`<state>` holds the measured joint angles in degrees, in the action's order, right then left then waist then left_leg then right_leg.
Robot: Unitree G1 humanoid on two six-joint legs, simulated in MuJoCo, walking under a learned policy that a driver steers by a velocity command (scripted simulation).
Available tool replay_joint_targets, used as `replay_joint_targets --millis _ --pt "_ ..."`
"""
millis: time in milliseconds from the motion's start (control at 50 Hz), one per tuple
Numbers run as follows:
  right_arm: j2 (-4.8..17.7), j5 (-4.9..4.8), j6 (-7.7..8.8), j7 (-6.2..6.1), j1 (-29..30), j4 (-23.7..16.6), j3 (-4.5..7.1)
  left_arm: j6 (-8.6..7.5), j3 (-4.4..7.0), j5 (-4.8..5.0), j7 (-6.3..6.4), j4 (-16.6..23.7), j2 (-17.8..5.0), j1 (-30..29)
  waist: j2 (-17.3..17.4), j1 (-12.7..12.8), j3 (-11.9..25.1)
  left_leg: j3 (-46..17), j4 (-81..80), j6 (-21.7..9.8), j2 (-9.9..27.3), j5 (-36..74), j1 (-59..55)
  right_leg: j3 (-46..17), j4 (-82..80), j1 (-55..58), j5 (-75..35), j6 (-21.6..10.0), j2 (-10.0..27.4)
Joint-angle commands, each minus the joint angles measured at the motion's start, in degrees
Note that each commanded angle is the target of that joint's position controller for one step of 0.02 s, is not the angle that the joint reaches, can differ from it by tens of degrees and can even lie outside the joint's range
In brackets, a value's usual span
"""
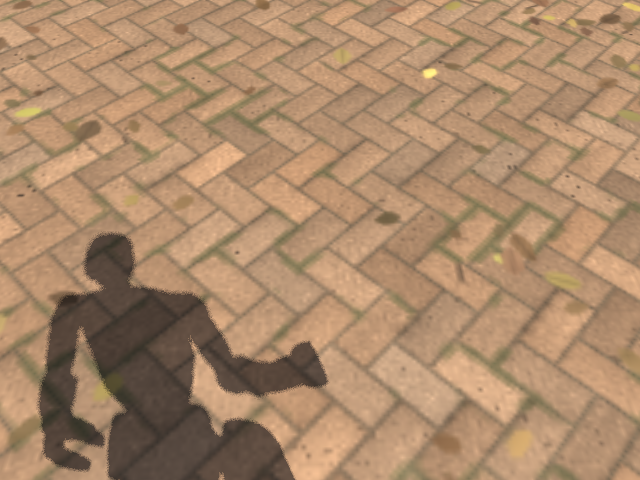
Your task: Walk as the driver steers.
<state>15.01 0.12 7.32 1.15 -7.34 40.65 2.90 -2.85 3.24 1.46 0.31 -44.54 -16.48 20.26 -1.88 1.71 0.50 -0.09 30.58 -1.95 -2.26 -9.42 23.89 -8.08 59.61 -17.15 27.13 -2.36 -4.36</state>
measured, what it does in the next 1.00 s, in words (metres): walks ahead, turning right: right foot, then left foot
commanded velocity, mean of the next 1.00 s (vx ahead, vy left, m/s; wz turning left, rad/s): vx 0.50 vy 0.00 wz -0.42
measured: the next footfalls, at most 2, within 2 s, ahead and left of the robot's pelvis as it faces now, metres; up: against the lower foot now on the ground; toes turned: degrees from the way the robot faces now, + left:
right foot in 0.44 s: +0.39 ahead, -0.16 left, +0.00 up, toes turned -9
left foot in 0.90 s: +0.70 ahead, -0.03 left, +0.00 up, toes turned -27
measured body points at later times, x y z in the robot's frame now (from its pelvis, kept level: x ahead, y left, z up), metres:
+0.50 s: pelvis +0.27 -0.06 -0.01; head +0.31 -0.07 +0.44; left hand +0.52 +0.16 -0.08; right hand +0.26 -0.35 -0.13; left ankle +0.11 +0.10 -0.66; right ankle +0.35 -0.15 -0.73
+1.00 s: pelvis +0.55 -0.08 +0.00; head +0.58 -0.09 +0.45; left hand +0.73 +0.15 -0.12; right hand +0.62 -0.40 -0.07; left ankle +0.66 -0.01 -0.73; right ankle +0.39 -0.15 -0.65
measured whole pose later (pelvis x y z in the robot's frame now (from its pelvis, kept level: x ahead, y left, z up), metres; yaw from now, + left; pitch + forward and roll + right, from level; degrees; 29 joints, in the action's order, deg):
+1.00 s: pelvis +0.55 -0.08 +0.00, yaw -26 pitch +2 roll +1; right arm 15.6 0.3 6.3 0.8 -6.4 39.0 2.6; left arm -1.3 3.7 1.6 0.7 -40.9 -17.1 21.2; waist -1.7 2.4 0.0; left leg 0.1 31.0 -1.0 -1.8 -10.4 23.0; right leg -8.0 63.0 -19.3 27.3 -1.5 -3.8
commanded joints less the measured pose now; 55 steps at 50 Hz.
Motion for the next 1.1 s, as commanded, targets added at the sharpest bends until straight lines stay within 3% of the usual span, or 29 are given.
replay_joint_targets --millis 20,60,100,140,240,340,380,420,440,460,480,500,520,540,560,640,720,780,840,880,900,920,940,960,980,1000,1020,1060,1100 --pt "7.04 -0.02 -0.92 -0.14 -9.6 -0.05 2.04 -1.59 1.19 -0.73 -0.22 6.91 -6.83 -5.83 5.24 -5.3 0.57 -26.93 -15.92 -11.34 18.74 -11.08 -23.77 1.31 10.42 -28.35 -4.98 0.28 6.91" --pt "5.68 0.47 -0.84 -0.05 -7.26 -0.01 1.37 -1.36 1.24 -0.98 -0.47 6.81 -5.2 -5.0 7.5 -2.65 -0.77 -20.71 -18.52 -10.54 15.46 -2.72 -16.78 2.4 4.93 -23.09 -8.71 0.64 9.56" --pt "6.6 -0.04 -0.61 -0.06 -7.7 0.67 1.6 -1.1 0.81 -1.0 -0.58 6.8 -3.45 -4.57 8.09 -1.98 -0.18 -16.44 -20.17 -11.34 14.54 3.63 -14.93 4.01 0.95 -21.65 -10.7 1.43 10.05" --pt "8.4 -0.36 -0.68 -0.4 -8.48 1.52 2.09 -1.22 0.25 -1.35 -0.54 7.92 -2.39 -7.76 6.67 -2.45 -0.54 -13.08 -21.32 -11.78 14.48 8.96 -14.74 4.91 -5.76 -22.17 -15.25 2.32 10.58" --pt "10.06 -0.59 -1.28 -0.83 -11.33 3.83 2.36 -1.45 -0.43 -0.55 -1.54 9.36 -1.29 -15.22 6.01 -5.63 -1.44 -3.88 -22.06 -9.06 13.47 11.27 -16.9 6.86 -20.68 -18.89 -29.48 2.2 9.25" --pt "10.99 -0.99 -2.48 -0.98 -14.06 6.31 2.7 -1.23 -0.15 -0.05 -2.89 12.71 -2.08 -21.03 5.83 -6.78 -3.85 -1.19 -19.45 -7.19 17.15 14.12 -25.47 7.28 -25.55 -21.3 -25.46 -0.51 7.7" --pt "12.07 -1.2 -3.2 -1.4 -12.91 6.22 3.07 -1.15 0.42 -0.44 -3.36 13.3 -3.23 -19.66 6.54 -4.97 -2.53 1.03 -14.24 -5.75 17.43 27.72 -27.95 9.7 -26.67 -17.65 -20.3 -2.37 5.71" --pt "12.63 -1.2 -4.1 -2.22 -11.69 5.49 3.14 -0.92 2.7 -0.74 -3.16 10.64 -6.84 -7.94 5.82 1.62 4.94 5.67 1.99 -3.18 14.61 44.92 -25.37 13.12 -29.92 -0.05 -21.32 -5.19 1.15" --pt "11.23 -0.12 -3.88 -2.75 -11.93 4.15 2.39 -0.51 4.42 -0.65 -2.37 8.77 -10.96 1.86 2.08 5.6 10.98 7.18 17.65 -0.81 12.73 34.27 -13.2 3.65 -29.13 17.37 -23.52 -8.38 6.76" --pt "4.04 1.51 -2.32 -2.01 -16.73 1.05 -0.19 -0.53 5.51 -0.43 -2.01 8.6 -17.58 3.9 -13.07 1.59 16.53 5.64 39.67 3.09 1.19 -10.66 12.73 -27.29 -33.75 37.51 -16.29 -18.81 21.16" --pt "7.85 0.21 -0.28 -1.08 -13.85 1.45 0.3 -0.65 4.32 0.04 -1.94 8.95 -12.9 6.19 -10.53 4.61 22.26 -5.2 47.69 2.87 0.54 -22.38 20.72 -39.09 -40.6 41.83 -9.66 -20.99 23.94" --pt "10.23 -1.81 0.85 -0.45 -9.08 -0.28 0.96 -0.84 3.5 -0.59 -1.76 8.74 -10.4 4.05 -7.74 5.12 14.13 -5.89 48.22 2.05 3.5 -18.14 25.45 -30.58 -41.04 36.88 -12.26 -18.22 21.81" --pt "9.63 -1.5 1.4 -0.49 -6.42 -1.02 0.52 -0.9 3.12 -0.7 -1.61 9.24 -9.19 0.93 -2.15 3.49 9.54 -5.33 44.22 1.53 5.83 -13.62 23.9 -23.71 -41.12 28.81 -16.92 -16.33 19.22" --pt "9.46 -0.16 1.44 -0.81 -5.03 -1.2 0.73 -0.83 2.77 -1.03 -1.61 9.9 -8.22 -2.63 1.29 1.24 5.78 -4.94 39.05 1.87 7.29 -11.13 20.73 -19.41 -42.15 20.43 -22.81 -15.15 17.4" --pt "9.89 0.56 0.83 -0.99 -5.28 -1.33 1.2 -0.85 2.27 -1.53 -1.55 10.78 -7.04 -5.04 0.76 -0.87 4.35 -5.13 36.13 2.24 8.42 -9.79 16.58 -16.33 -43.6 14.55 -28.04 -14.74 15.8" --pt "7.26 1.04 -1.34 -1.24 -4.86 -2.21 0.73 -1.07 2.73 -1.04 -0.64 10.4 -8.31 -5.99 -0.5 -3.11 1.61 -3.35 26.24 5.14 7.89 -5.61 12.46 -10.86 -46.78 3.69 -33.3 -15.43 13.36" --pt "4.82 0.88 -1.11 -0.77 4.56 -4.25 -0.35 -0.47 3.24 -0.39 0.38 8.66 -9.59 -2.82 -1.37 0.37 -0.27 -2.6 8.29 5.76 4.63 11.32 7.03 -6.48 -46.01 -0.67 -27.75 -11.55 9.17" --pt "5.88 -0.18 -0.66 -0.21 8.79 -5.58 -0.03 -0.06 3.4 0.09 0.5 7.14 -9.92 0.49 -2.26 2.03 -0.27 -3.55 2.03 5.4 2.64 14.4 3.7 -9.67 -43.97 1.33 -23.1 -10.26 10.08" --pt "8.11 -0.51 -0.16 0.09 8.77 -6.08 1.05 0.45 3.34 0.16 0.65 6.53 -9.26 1.34 -3.75 1.19 0.01 -5.04 -2.02 3.74 2.19 8.62 1.76 -15.03 -39.07 6.75 -20.52 -8.95 11.78" --pt "9.16 -0.49 0.26 -0.16 3.37 -4.87 2.03 0.85 3.05 -0.05 0.62 6.8 -8.06 0.23 -4.97 -1.94 1.49 -3.76 -5.3 1.47 2.09 5.83 -6.04 -16.02 -34.07 6.99 -21.95 -7.21 10.31" --pt "10.91 0.27 0.51 -0.58 -2.41 -4.19 2.85 0.7 2.17 -0.39 0.46 7.39 -5.59 -0.14 -3.75 -4.81 6.17 -6.33 -4.95 -1.03 6.0 5.27 -16.52 -13.49 -25.73 4.12 -22.42 -5.31 7.53" --pt "14.4 0.75 0.41 -1.1 -11.44 -3.48 3.75 0.47 0.9 -1.56 0.47 8.54 -2.02 0.97 4.5 -7.57 14.28 -17.01 -4.23 -4.54 16.81 4.33 -31.49 -7.14 -8.76 -4.1 -9.29 -2.72 2.92" --pt "17.64 0.78 -0.53 -0.55 -14.78 -1.05 4.67 -0.12 0.44 0.59 0.44 10.18 -1.44 8.35 24.13 -3.77 18.53 -44.27 -10.4 -13.28 27.41 -11.18 -44.2 -1.58 7.34 -23.58 8.73 0.02 -1.36" --pt "11.62 -0.27 -0.79 -0.4 -12.54 -2.58 3.46 0.02 1.58 1.01 0.67 8.26 -7.43 6.62 14.86 -5.33 12.8 -44.03 -12.89 -11.69 26.14 -21.67 -40.23 -3.14 13.79 -29.03 5.03 1.13 3.2" --pt "8.7 -0.32 -1.16 -0.71 -10.49 -2.87 2.66 0.43 2.31 0.5 0.56 8.97 -9.67 0.35 9.47 -6.66 6.32 -33.91 -13.21 -9.15 23.55 -19.21 -33.65 -1.53 14.89 -30.05 -0.46 1.57 4.88" --pt "7.93 0.31 -1.44 -0.73 -7.87 -3.13 2.17 0.76 2.32 -0.04 0.58 9.37 -8.82 -2.2 5.84 -5.53 3.08 -27.06 -14.25 -8.06 21.0 -11.68 -27.11 -0.16 13.75 -27.76 -4.32 1.97 6.65" --pt "6.84 0.54 -1.63 -0.79 -6.21 -2.62 1.86 0.83 2.46 -0.43 0.37 10.07 -8.02 -3.88 6.06 -4.5 0.35 -22.29 -15.57 -7.99 19.01 -6.24 -22.63 -0.01 11.17 -26.78 -6.78 2.13 8.09" --pt "6.06 0.68 -1.28 -0.93 -5.21 -1.89 1.68 1.37 2.24 0.23 -0.2 10.26 -5.67 -3.34 8.79 -2.87 -0.87 -14.98 -18.47 -7.6 16.71 -0.96 -17.64 1.4 8.55 -23.09 -8.87 2.19 9.9" --pt "7.18 0.34 -0.83 -0.92 -5.59 -0.76 2.15 1.81 1.84 0.03 -0.33 11.02 -4.06 -4.78 8.02 -2.69 -1.53 -10.67 -20.39 -8.75 17.04 3.64 -16.81 2.2 5.96 -24.06 -10.89 2.73 10.5"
